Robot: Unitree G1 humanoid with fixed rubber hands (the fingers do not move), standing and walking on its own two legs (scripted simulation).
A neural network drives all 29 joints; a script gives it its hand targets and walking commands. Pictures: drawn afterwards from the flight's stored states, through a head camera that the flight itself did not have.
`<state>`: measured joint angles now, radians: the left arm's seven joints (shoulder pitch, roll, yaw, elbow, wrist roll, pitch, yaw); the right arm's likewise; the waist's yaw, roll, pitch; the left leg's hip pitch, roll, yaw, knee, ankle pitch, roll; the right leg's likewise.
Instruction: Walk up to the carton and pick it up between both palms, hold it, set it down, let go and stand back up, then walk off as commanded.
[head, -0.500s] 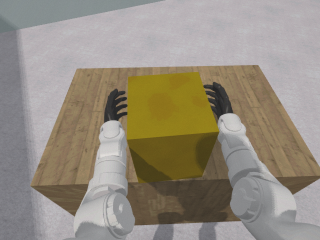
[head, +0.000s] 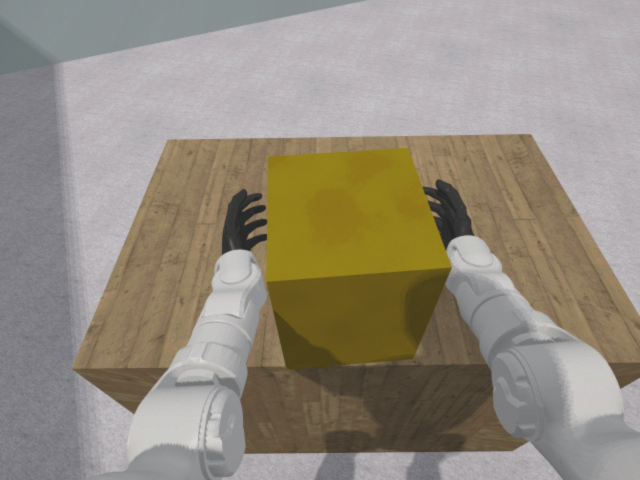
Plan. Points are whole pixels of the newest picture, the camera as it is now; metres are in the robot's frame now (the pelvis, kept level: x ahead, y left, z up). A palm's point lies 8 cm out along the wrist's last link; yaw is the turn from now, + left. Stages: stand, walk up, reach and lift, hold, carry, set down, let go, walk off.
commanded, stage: set down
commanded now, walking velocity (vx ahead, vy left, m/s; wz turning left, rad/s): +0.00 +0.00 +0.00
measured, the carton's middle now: (344, 263) +0.42 +0.04 +0.01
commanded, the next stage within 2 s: none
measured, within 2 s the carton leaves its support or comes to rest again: neither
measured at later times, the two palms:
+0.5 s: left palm (229, 311) +0.31 +0.18 +0.03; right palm (489, 287) +0.37 -0.15 +0.05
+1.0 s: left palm (214, 350) +0.25 +0.19 +0.04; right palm (503, 326) +0.31 -0.15 +0.05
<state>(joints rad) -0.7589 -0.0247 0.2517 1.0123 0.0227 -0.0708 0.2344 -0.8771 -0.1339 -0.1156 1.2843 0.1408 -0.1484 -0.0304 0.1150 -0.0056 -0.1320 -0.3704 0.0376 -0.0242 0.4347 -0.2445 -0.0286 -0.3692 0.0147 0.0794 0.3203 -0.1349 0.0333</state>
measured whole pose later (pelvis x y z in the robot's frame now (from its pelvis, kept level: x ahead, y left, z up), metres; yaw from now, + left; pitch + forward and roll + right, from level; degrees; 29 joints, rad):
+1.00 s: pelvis -0.08 -0.02 +0.00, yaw +0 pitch +4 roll +0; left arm -0.51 0.03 0.10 0.88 -0.12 -0.11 0.23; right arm -0.60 -0.21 0.07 1.05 0.26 -0.14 0.00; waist 0.12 -0.03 -0.08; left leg -0.36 0.04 -0.02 0.44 -0.15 -0.04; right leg -0.39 0.02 0.08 0.42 -0.16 0.01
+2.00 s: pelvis -0.05 -0.02 +0.00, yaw +1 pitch -5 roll +0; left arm 0.09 0.03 0.01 0.20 -0.03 0.17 0.19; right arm 0.15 -0.22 0.00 0.33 0.20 -0.07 0.05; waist 0.07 -0.04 0.03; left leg -0.14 0.04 -0.02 0.44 -0.22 -0.04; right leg -0.17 0.02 0.08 0.40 -0.15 0.01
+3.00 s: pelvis -0.02 -0.01 +0.00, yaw +0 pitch -3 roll -1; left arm 0.21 0.10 0.02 0.25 -0.01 0.18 0.06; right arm 0.20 -0.22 0.00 0.53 0.09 -0.15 0.04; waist 0.07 -0.04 0.08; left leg -0.13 0.04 -0.02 0.44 -0.25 -0.04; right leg -0.17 0.02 0.08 0.40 -0.18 0.02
